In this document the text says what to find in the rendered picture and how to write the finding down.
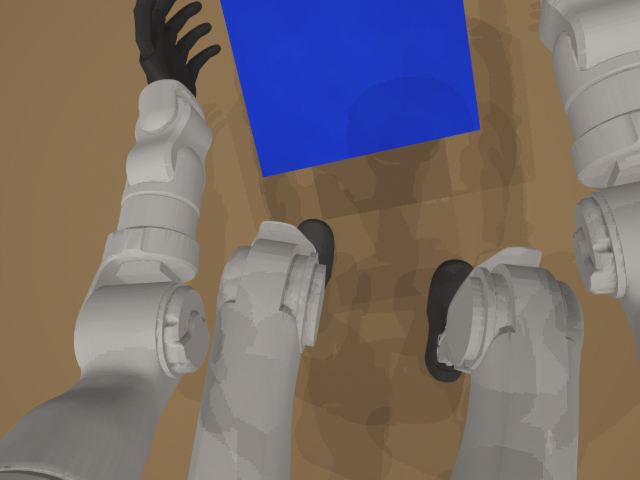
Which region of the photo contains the right robot forearm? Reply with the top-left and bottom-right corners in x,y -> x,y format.
538,0 -> 640,188

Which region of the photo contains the carton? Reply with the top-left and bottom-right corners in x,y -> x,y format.
220,0 -> 480,177

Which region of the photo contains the left robot forearm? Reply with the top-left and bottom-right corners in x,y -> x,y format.
74,79 -> 213,367

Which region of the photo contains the robot right upper arm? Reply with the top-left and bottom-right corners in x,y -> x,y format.
573,181 -> 640,368

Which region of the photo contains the right robot foot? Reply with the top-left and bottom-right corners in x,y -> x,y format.
425,259 -> 474,383

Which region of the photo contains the left robot hand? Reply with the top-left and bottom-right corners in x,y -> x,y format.
133,0 -> 221,98

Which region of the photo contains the robot right thigh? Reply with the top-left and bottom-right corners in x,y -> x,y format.
450,264 -> 581,480

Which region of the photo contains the robot left upper arm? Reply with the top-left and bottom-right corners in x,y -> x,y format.
0,281 -> 210,480

